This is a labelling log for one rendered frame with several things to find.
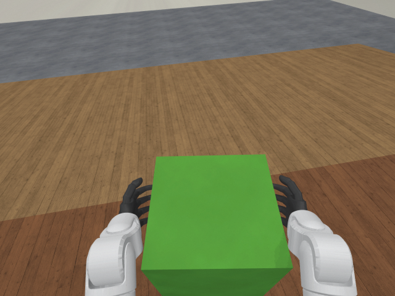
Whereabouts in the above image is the right robot hand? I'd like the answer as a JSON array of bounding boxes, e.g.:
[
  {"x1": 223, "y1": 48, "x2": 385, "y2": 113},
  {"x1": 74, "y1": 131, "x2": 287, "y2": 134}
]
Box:
[{"x1": 272, "y1": 175, "x2": 307, "y2": 227}]

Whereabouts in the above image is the carton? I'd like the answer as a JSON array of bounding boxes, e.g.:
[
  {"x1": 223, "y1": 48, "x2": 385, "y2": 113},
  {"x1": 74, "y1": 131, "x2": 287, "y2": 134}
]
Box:
[{"x1": 141, "y1": 154, "x2": 293, "y2": 296}]

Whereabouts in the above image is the right robot forearm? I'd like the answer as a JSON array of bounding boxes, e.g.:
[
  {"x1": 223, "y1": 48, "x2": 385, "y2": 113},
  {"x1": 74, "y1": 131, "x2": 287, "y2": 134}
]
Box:
[{"x1": 287, "y1": 210, "x2": 357, "y2": 296}]

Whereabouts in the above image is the left robot hand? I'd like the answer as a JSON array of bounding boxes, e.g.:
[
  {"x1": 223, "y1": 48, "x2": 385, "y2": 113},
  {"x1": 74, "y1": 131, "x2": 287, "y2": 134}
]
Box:
[{"x1": 119, "y1": 178, "x2": 152, "y2": 227}]

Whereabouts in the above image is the left robot forearm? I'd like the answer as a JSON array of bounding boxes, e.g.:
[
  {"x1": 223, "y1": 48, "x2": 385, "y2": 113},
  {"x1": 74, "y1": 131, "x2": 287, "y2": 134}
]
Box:
[{"x1": 85, "y1": 213, "x2": 143, "y2": 296}]

